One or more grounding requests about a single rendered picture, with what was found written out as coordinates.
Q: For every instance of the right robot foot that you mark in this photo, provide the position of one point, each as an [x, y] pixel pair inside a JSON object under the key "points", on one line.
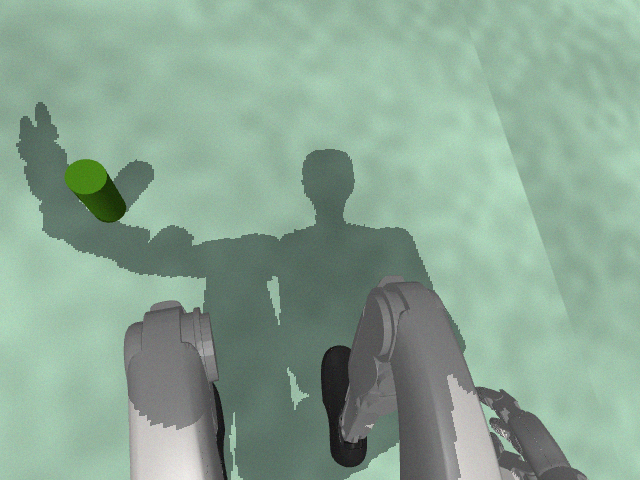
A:
{"points": [[334, 383]]}

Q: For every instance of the left robot foot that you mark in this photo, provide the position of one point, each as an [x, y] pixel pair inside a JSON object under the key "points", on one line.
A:
{"points": [[221, 430]]}

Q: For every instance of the right robot hand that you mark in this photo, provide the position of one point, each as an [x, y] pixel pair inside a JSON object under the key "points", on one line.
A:
{"points": [[528, 435]]}

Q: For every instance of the can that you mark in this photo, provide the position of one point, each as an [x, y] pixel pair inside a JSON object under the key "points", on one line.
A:
{"points": [[90, 182]]}

